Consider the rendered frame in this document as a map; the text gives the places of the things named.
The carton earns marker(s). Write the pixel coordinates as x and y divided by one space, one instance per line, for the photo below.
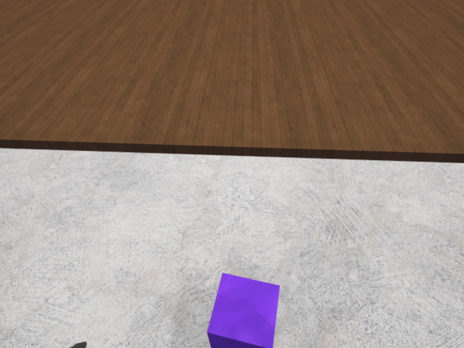
244 313

